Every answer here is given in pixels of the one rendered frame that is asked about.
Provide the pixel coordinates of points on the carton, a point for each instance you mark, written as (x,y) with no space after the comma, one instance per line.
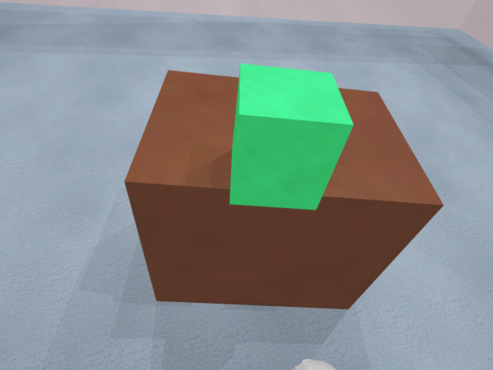
(290,128)

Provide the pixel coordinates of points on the pedestal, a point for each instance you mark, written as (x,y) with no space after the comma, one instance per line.
(199,248)

